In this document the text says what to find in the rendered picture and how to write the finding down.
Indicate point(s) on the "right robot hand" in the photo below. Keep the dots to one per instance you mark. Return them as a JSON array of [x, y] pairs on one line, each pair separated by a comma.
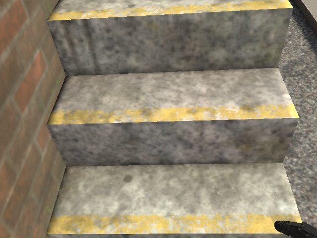
[[295, 229]]

